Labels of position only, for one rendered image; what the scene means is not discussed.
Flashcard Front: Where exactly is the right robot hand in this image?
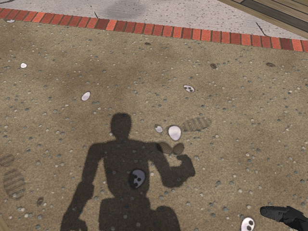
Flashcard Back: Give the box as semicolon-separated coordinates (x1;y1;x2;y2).
260;206;308;231

